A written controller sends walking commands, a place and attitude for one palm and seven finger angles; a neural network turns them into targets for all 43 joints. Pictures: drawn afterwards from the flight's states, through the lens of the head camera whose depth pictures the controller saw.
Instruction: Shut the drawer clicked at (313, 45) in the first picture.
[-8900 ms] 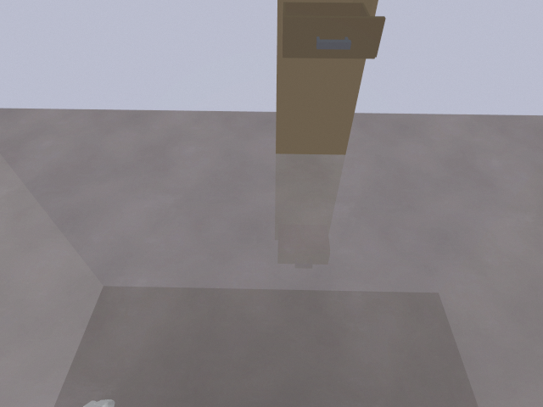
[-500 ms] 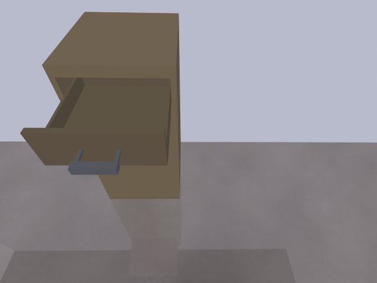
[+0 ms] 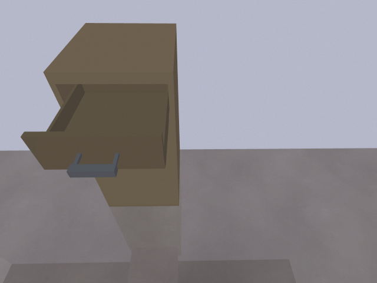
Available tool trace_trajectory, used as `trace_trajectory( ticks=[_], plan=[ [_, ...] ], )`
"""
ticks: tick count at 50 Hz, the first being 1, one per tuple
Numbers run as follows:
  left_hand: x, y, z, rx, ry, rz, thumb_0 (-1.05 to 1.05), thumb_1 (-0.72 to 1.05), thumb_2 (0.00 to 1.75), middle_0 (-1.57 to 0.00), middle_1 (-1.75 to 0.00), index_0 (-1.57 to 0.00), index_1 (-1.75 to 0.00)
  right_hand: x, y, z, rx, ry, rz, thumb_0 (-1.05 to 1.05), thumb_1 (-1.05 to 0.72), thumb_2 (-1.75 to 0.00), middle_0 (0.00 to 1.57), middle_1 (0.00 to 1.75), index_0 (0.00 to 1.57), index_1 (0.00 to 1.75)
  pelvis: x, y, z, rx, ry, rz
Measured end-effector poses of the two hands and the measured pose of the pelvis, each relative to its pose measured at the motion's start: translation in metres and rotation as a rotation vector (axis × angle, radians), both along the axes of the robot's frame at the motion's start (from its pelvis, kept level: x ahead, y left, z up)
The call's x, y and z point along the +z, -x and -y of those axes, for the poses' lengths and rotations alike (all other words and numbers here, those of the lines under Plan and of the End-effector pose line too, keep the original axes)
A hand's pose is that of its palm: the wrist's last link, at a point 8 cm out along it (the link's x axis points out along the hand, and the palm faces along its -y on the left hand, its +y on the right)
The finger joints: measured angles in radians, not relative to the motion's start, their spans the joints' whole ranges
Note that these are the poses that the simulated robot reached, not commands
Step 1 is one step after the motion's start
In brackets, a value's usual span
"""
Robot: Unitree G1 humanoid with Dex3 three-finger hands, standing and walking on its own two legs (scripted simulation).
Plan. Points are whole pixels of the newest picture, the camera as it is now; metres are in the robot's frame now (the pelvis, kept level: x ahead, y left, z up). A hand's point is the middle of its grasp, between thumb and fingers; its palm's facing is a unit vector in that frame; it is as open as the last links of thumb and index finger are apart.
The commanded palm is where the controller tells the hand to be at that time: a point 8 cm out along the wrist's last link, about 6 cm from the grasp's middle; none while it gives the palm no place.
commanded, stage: look again from close up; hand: left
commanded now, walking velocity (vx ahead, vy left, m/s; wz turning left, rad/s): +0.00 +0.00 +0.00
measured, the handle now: (95, 163) +0.41 +0.28 -0.01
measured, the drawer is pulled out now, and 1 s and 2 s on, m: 0.25 0.25 0.25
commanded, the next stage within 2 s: shuffle to correct the standing spot in 0.24 s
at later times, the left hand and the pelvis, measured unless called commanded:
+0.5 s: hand out of the picture -0.01 +0.20 -0.17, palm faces +0.02 -0.97 -0.24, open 7.4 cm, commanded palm none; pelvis -0.02 +0.01 +0.00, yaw +0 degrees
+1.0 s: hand out of the picture +0.12 +0.22 -0.16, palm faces +0.02 -0.98 -0.18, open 7.3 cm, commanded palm none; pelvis +0.06 +0.05 +0.01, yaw +2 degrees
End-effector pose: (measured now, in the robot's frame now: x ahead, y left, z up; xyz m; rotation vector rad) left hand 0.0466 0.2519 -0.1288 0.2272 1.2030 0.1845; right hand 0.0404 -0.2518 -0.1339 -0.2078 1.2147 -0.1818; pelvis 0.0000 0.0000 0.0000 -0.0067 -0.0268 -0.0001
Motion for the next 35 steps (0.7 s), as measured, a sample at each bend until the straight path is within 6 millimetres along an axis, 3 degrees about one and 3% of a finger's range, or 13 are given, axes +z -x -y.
trace_trajectory(
  ticks=[5,9,22,31,35],
  plan=[
    [0.004,-0.003,-0.001,-0.013,0.004,0.027,0.01,0.91,0.9,-0.2,-0.3,-0.2,-0.3,0.003,-0.005,-0.004,0.022,-0.008,0.027,0.0,-0.91,-0.9,0.2,0.3,0.2,0.3,0.002,0.008,-0.002,-0.004,-0.002,0.012],
    [0.005,0.004,0.0,-0.02,0.011,0.016,0.01,0.91,0.9,-0.2,-0.3,-0.2,-0.3,0.003,0.003,-0.01,0.031,-0.022,0.017,0.0,-0.91,-0.9,0.2,0.3,0.2,0.3,0.004,0.015,-0.004,-0.007,-0.004,0.015],
    [-0.001,0.053,-0.001,0.009,0.026,-0.104,0.01,0.91,0.9,-0.2,-0.3,-0.2,-0.3,-0.004,0.061,-0.019,0.004,-0.04,-0.133,0.0,-0.9,-0.9,0.2,0.3,0.2,0.3,0.006,0.027,-0.009,-0.004,-0.007,0.013],
    [-0.018,0.085,-0.005,0.108,0.084,-0.164,0.01,0.91,0.9,-0.2,-0.3,-0.2,-0.3,-0.002,0.093,-0.04,-0.002,-0.031,-0.27,0.0,-0.91,-0.9,0.2,0.3,0.2,0.3,0.0,0.019,-0.025,0.052,0.021,-0.011],
    [-0.022,0.085,-0.012,0.108,0.111,-0.211,0.01,0.91,0.9,-0.2,-0.3,-0.2,-0.3,0.0,0.1,-0.057,-0.03,-0.024,-0.27,0.0,-0.91,-0.9,0.2,0.3,0.2,0.3,-0.001,0.008,-0.04,0.039,0.016,-0.008]
  ],
)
